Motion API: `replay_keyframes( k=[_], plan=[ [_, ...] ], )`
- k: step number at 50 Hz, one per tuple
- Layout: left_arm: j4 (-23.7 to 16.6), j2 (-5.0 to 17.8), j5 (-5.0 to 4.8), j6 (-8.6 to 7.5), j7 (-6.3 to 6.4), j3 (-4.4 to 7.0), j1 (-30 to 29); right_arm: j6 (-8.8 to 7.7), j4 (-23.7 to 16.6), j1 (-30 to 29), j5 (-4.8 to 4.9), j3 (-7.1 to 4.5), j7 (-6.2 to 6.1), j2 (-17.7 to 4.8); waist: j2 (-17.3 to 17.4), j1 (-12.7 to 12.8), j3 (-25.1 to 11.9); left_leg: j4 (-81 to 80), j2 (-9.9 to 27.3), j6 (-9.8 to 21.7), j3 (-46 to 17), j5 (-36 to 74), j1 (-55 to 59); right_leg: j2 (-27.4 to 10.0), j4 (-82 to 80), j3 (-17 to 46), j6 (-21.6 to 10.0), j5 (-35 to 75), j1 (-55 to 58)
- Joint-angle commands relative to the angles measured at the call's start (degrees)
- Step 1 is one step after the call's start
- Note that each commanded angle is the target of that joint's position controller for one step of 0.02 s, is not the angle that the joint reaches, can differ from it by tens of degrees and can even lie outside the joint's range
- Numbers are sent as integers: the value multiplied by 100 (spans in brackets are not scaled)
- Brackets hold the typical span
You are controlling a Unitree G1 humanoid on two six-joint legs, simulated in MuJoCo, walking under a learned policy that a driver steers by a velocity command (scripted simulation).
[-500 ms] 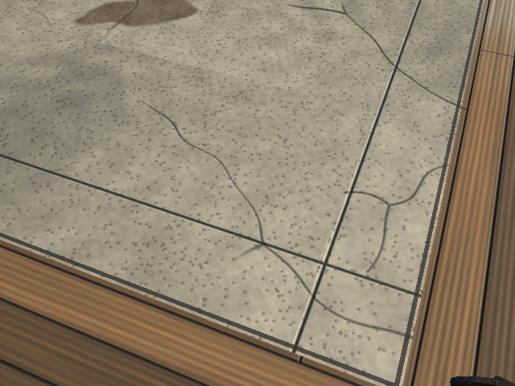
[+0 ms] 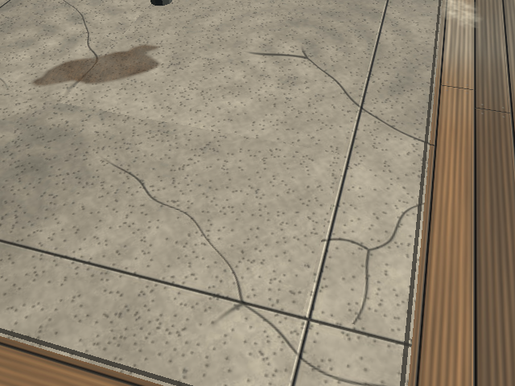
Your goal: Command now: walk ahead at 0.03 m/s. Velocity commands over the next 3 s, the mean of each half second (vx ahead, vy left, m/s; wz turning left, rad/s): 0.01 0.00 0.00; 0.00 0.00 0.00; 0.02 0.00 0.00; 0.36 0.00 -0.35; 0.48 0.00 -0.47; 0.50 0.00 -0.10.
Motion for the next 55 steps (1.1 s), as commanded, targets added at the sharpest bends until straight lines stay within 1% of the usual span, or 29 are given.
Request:
replay_keyframes(
  k=[1, 5, 10, 18, 28, 40, 55],
  plan=[
    [-138, 642, -43, -164, 6, 112, 17, -76, -185, -149, 18, -154, -34, -572, -393, 2, -120, -291, 285, 171, -322, 377, 628, -189, -799, 205, -170, 339, -421],
    [2, 633, -62, -142, 21, 96, 113, -61, 48, -132, 63, -168, -31, -584, -205, 53, -219, -192, 299, 159, -298, 990, 762, -127, -684, 129, -193, 877, -202],
    [149, 593, -74, -102, 26, 76, 129, -3, 338, -110, 84, -178, -70, -617, -74, 52, -198, -165, 308, 137, -288, 1252, 879, -72, -680, 68, -208, 1164, -96],
    [367, 505, -71, -77, 25, 49, 142, 71, 728, -172, 102, -181, -129, -659, -85, 27, -105, -217, 318, 109, -284, 1244, 971, -8, -783, -9, -205, 1218, -25],
    [588, 425, -61, -69, 50, 15, 261, 100, 1095, -234, 103, -159, -150, -630, -108, 6, 30, -335, 299, 78, -261, 894, 925, 41, -913, -68, -194, 866, -58],
    [776, 309, -64, -84, 78, -31, 541, 101, 1372, -120, 102, -113, -162, -551, -82, -14, 159, -431, 276, 57, -246, 517, 812, 78, -992, -107, -198, 506, -162],
    [895, 164, -77, -102, 89, -64, 886, 92, 1501, 129, 111, -57, -180, -454, -85, -22, 225, -449, 264, 53, -237, 433, 736, 101, -1010, -126, -209, 445, -225]
  ],
)
Next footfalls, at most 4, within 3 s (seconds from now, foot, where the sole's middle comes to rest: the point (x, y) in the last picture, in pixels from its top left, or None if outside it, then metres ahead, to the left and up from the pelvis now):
2.10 right None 0.42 -0.19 -0.77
2.64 left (328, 295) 0.78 -0.15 -0.77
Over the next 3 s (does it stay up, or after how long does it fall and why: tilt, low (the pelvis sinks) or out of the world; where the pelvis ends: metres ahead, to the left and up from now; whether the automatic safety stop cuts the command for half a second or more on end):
stays up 0.76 -0.25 0.01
